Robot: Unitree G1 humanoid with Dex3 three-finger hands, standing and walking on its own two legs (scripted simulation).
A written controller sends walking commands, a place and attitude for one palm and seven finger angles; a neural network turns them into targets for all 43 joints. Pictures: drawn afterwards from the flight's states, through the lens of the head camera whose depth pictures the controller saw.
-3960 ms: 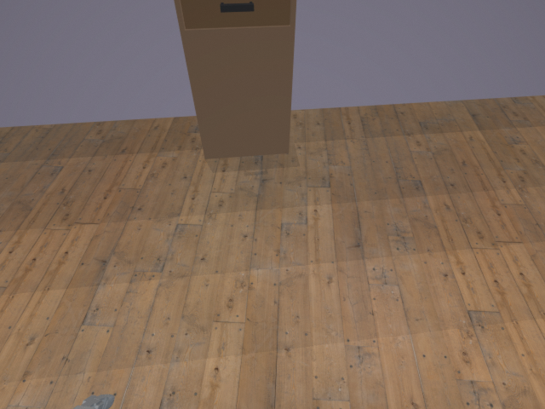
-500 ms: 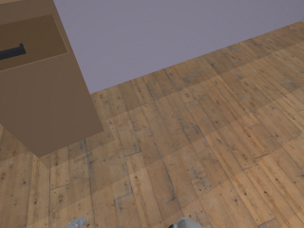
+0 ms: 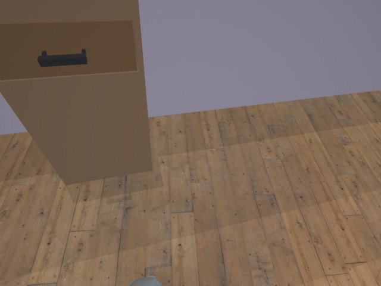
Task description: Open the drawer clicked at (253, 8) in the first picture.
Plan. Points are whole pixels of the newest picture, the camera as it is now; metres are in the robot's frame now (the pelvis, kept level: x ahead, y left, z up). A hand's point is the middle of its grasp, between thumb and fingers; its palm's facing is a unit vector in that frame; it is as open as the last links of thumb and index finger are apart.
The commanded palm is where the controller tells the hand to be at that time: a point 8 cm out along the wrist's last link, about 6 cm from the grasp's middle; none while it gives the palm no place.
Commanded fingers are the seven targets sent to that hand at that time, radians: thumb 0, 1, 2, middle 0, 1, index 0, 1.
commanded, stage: turn to face it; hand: left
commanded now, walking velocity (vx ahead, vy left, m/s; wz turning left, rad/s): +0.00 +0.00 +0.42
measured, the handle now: (63, 56) +0.72 +0.45 +0.05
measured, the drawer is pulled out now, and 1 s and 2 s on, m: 0.00 0.00 0.00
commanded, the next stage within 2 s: take the last steps up to it in 0.42 s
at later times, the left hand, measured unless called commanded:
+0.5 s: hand out of the picture +0.06 +0.14 -0.13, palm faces +0.21 -0.94 -0.28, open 7.4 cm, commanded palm none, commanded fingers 0.00 0.90 0.90 -0.20 -0.30 -0.20 -0.30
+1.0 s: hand out of the picture -0.08 +0.15 -0.16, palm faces +0.35 -0.92 -0.19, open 7.4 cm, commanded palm none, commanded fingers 0.00 0.90 0.90 -0.20 -0.30 -0.20 -0.30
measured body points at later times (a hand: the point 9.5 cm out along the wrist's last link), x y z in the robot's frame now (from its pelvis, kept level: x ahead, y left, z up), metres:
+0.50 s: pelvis +0.02 -0.06 +0.02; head +0.03 -0.09 +0.46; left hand +0.05 +0.19 -0.11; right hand +0.12 -0.29 -0.15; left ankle +0.02 +0.07 -0.67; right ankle +0.03 -0.16 -0.72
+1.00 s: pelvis +0.04 +0.00 +0.02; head +0.05 +0.01 +0.47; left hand -0.10 +0.20 -0.14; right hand +0.17 -0.21 -0.12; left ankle -0.03 +0.09 -0.72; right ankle +0.06 -0.13 -0.67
